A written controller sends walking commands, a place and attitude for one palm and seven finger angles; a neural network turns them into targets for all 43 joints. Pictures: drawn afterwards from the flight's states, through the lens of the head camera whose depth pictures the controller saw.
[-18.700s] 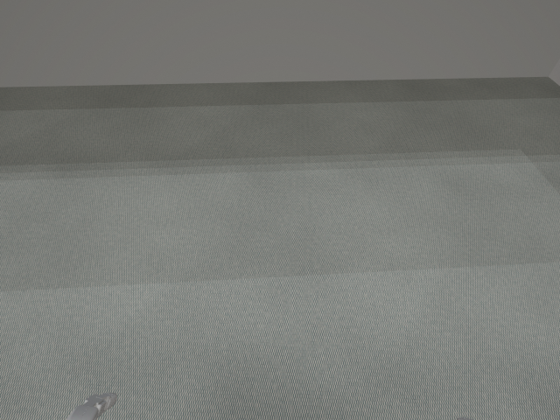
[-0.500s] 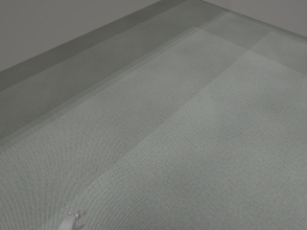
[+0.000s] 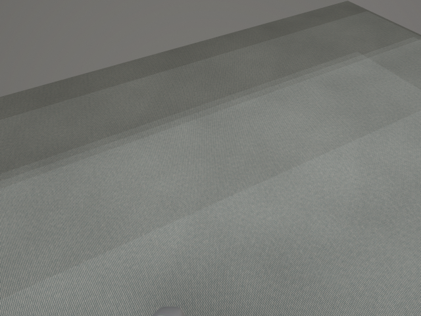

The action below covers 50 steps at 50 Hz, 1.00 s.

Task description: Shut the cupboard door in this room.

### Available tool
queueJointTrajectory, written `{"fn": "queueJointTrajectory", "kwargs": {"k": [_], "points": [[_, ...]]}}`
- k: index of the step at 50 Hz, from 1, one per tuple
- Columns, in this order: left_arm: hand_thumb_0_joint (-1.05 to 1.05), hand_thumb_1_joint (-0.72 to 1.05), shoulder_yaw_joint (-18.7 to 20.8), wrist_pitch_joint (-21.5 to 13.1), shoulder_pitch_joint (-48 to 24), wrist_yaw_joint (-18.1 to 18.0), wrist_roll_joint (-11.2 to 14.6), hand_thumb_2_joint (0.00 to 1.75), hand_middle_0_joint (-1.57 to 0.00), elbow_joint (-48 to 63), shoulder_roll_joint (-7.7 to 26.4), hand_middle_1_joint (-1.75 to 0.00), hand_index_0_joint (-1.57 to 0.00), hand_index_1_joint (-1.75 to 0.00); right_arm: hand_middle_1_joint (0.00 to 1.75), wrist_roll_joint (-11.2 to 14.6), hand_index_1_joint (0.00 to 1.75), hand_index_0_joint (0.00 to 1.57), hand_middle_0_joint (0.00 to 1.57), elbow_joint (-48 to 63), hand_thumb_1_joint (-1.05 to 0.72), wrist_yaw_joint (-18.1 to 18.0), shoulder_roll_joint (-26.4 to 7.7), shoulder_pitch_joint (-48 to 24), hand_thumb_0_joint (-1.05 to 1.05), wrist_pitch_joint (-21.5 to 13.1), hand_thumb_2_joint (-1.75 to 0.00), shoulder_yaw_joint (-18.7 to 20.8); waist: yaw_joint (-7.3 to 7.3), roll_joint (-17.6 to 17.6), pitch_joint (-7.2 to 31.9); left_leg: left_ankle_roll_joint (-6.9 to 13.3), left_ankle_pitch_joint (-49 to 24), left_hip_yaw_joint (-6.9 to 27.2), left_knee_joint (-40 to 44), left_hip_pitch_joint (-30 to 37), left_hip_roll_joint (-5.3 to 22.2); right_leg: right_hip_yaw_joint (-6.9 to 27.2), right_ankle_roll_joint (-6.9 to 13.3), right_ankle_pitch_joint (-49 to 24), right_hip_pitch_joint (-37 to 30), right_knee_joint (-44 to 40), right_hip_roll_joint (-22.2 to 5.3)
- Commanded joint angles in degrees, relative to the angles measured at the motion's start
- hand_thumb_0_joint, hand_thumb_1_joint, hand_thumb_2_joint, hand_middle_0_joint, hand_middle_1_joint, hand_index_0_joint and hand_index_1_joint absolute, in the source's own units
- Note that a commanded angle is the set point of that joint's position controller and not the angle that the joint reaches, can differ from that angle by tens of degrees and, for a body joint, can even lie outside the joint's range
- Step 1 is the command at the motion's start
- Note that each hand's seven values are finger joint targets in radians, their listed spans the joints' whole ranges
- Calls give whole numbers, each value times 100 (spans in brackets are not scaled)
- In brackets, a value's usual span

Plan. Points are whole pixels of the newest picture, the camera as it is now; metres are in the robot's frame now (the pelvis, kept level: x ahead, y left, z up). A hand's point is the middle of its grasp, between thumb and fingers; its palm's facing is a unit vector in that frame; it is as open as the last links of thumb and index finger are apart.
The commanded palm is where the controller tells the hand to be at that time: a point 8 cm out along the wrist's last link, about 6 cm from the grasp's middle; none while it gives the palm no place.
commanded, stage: turn or walk to find it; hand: left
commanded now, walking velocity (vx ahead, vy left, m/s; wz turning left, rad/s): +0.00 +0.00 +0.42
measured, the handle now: out of the picture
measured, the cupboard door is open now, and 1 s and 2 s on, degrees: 93 93 93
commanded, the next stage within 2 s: stand and wait in 1.38 s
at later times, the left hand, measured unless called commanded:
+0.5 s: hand out of the picture +0.03 +0.25 -0.16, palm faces +0.20 -0.95 -0.25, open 7.4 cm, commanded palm none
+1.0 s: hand out of the picture -0.08 +0.17 -0.16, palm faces +0.43 -0.86 -0.27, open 7.3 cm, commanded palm none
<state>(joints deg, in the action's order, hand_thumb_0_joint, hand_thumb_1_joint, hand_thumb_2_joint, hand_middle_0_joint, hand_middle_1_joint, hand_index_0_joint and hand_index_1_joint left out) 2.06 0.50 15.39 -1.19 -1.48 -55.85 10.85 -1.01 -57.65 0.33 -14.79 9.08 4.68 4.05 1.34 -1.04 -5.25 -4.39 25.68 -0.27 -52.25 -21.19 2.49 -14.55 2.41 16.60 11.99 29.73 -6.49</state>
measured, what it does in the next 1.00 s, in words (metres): steps on the spot, turning left: left foot, then right foot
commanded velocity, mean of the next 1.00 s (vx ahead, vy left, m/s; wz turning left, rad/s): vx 0.00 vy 0.00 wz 0.42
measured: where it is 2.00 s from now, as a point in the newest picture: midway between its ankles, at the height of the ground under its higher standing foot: outside the picture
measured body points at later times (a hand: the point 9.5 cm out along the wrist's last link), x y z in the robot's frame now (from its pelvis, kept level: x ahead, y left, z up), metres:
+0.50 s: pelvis -0.02 +0.03 +0.00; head +0.01 +0.04 +0.45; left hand +0.02 +0.30 -0.14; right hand +0.08 -0.20 -0.15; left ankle -0.02 +0.14 -0.74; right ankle +0.00 -0.12 -0.69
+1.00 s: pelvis -0.04 -0.02 +0.00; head +0.00 -0.03 +0.45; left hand -0.10 +0.22 -0.14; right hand +0.10 -0.25 -0.16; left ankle -0.14 +0.12 -0.68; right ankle +0.00 -0.11 -0.74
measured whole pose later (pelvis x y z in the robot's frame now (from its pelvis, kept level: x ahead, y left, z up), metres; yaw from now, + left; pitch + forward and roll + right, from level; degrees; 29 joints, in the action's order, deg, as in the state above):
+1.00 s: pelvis -0.04 -0.02 +0.00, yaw +25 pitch -1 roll +2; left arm 1.9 0.5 13.2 -1.1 -1.4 -54.5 10.0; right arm -1.1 -58.5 0.5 -14.4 12.0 4.9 4.4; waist 0.1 -0.9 -5.1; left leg -4.6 25.5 0.3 -54.0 -21.9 2.8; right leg -12.8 1.7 15.9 12.8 29.4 -6.7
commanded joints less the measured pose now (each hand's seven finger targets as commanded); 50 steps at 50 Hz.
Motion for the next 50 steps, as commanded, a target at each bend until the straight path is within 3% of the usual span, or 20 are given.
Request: {"fn": "queueJointTrajectory", "kwargs": {"k": [1, 4, 5, 6, 7, 9, 10, 14, 23, 26, 28, 29, 30, 31, 32, 33, 34, 36, 41, 50], "points": [[0, 90, 344, -80, 283, -67, -42, 90, -20, 207, 1260, -30, -20, -30, 30, 74, 30, 20, 20, 544, -90, 10, -167, -244, 0, -258, -90, -40, 145, 1295, 754, 154, 81, -324, 1113, -38, -82, 1250, 631, -2949, -949, -585, -1530], [0, 90, 343, -21, 58, -40, 44, 90, -20, 182, 1258, -30, -20, -30, 30, 60, 30, 20, 20, 443, -90, 17, -359, 210, 0, -347, -90, -3, -219, 820, 893, 286, -1494, -357, 2815, 1394, -50, 720, 70, -2020, -83, 186, -1292], [0, 90, 307, 22, 107, -23, 80, 90, -20, 261, 1027, -30, -20, -30, 30, 33, 30, 20, 20, 436, -90, 11, -755, 359, 0, -398, -90, 86, -311, -349, 1017, 557, -2148, 677, 3265, 2138, 705, 425, -284, -755, 833, 1149, -777], [0, 90, 186, 69, 3, 2, 91, 90, -20, 463, 669, -30, -20, -30, 30, 5, 30, 20, 20, 461, -90, -28, -1279, 534, 0, -389, -90, 212, -426, -1764, 839, 1205, -3893, 2178, 3471, 2312, 1966, 420, -662, 1954, 2034, 2247, -113], [0, 90, 178, 141, -282, -26, 48, 90, -20, 534, 795, -30, -20, -30, 30, -1, 30, 20, 20, 385, -90, -49, -1356, 668, 0, -325, -90, 215, -515, -1191, 785, 1580, -3955, 1971, 3397, 1858, 2207, 923, -580, 2073, 1859, 2844, -118], [0, 90, 233, 203, -459, -3, 30, 90, -20, 412, 802, -30, -20, -30, 30, -29, 30, 20, 20, 483, -90, -135, -1039, 136, 0, -343, -90, 133, -345, -1320, 429, 1494, -2934, 1668, 3555, 1318, 1605, 1213, -595, 1452, 1952, 3213, -124], [0, 90, 240, 196, -415, 32, 30, 90, -20, 353, 877, -30, -20, -30, 30, -20, 30, 20, 20, 564, -90, -146, -914, -109, 0, -345, -90, 88, -244, -1036, 296, 1419, -2749, 1504, 3539, 1114, 1448, 1280, -605, 1133, 1929, 3316, -106], [0, 90, 229, 153, -178, 62, 40, 90, -20, 235, 784, -30, -20, -30, 30, 17, 30, 20, 20, 586, -90, -147, -818, -28, 0, -433, -90, 57, -137, -615, 567, 1273, -3446, 1100, 3405, 1465, 1028, 1273, -721, 571, 1849, 3344, 54], [0, 90, 175, 116, -789, 12, 89, 90, -20, 599, 612, -30, -20, -30, 30, -45, 30, 20, 20, 534, -90, -126, -808, 411, 0, -389, -90, 170, -340, -835, 692, 1456, -3607, 1785, 3172, 1455, 1023, 1306, -727, 978, 1391, 1880, 296], [0, 90, 169, 64, -636, -1, 126, 90, -20, 608, 597, -30, -20, -30, 30, -48, 30, 20, 20, 554, -90, -116, -792, 389, 0, -368, -90, 195, -262, -956, 841, 1394, -3920, 1981, 2936, 1197, 900, 1233, -657, 784, 734, 905, 475], [0, 90, 198, 8, -276, -15, 135, 90, -20, 512, 645, -30, -20, -30, 30, -15, 30, 20, 20, 586, -90, -105, -732, 267, 0, -356, -90, 210, -47, -794, 981, 1162, -3498, 1889, 2648, 768, 667, 1163, -621, -132, -111, -206, 499], [0, 90, 226, -46, -45, -35, 117, 90, -20, 456, 814, -30, -20, -30, 30, 24, 30, 20, 20, 601, -90, -84, -613, 262, 0, -363, -90, 200, 62, -421, 1114, 887, -2795, 1694, 2323, 305, 399, 1339, -576, -688, -841, -912, 231], [0, 90, 309, -108, 98, -79, 33, 90, -20, 433, 1270, -30, -20, -30, 30, 77, 30, 20, 20, 662, -90, -43, -264, 352, 0, -366, -90, 155, 122, 864, 1218, 506, -1235, 1035, 1426, -769, -186, 2392, -252, -938, -1726, -1254, -925], [0, 90, 367, -103, 129, -94, 2, 90, -20, 483, 1580, -30, -20, -30, 30, 45, 30, 20, 20, 824, -90, -56, -165, 148, 0, -353, -90, 143, 214, 1762, 870, 260, 787, 375, 222, -1319, -686, 3407, 414, -1734, -1282, -1312, -2084], [0, 90, 331, -81, -40, -99, 45, 90, -20, 564, 1437, -30, -20, -30, 30, 1, 30, 20, 20, 727, -90, -55, -440, 228, 0, -264, -90, 213, 122, 1184, 805, 295, 677, 639, -748, -1041, -438, 3102, 678, -1282, -486, -1397, -2091], [0, 90, 342, -95, -481, -118, 61, 90, -20, 667, 1215, -30, -20, -30, 30, -35, 30, 20, 20, 591, -90, -28, -427, 368, 0, -171, -90, 242, -62, 1487, 430, 295, 399, 776, -1233, -1035, -293, 2866, 600, -381, 128, -1649, -1812], [0, 90, 291, -63, -760, -96, 69, 90, -20, 748, 1116, -30, -20, -30, 30, -43, 30, 20, 20, 452, -90, -3, -400, 448, 0, -120, -90, 259, -191, 1116, 183, 268, 55, 663, -1644, -1011, -285, 2602, 443, 94, 368, -1699, -1492], [0, 90, 221, -95, -912, -87, 69, 90, -20, 807, 849, -30, -20, -30, 30, -59, 30, 20, 20, 314, -90, 49, -277, 693, 0, -117, -90, 219, -328, 962, 77, 178, -442, 452, -1800, -1062, -179, 1856, 240, -597, 247, -1477, -1099], [0, 90, 230, -149, -297, -95, 56, 90, -20, 614, 884, -30, -20, -30, 30, -33, 30, 20, 20, 307, -90, 50, -264, 528, 0, -108, -90, 183, -116, 991, 285, -5, -614, 322, -1613, -1144, -73, 1575, 326, -1199, -379, -1333, -1155], [0, 90, 347, -83, 199, -64, -41, 90, -20, 327, 1244, -30, -20, -30, 30, 65, 30, 20, 20, 518, -90, 26, -118, -157, 0, -230, -90, 16, 201, 1277, 644, 74, 243, -247, 652, -301, -80, 1381, 630, -2596, -862, -774, -1479]]}}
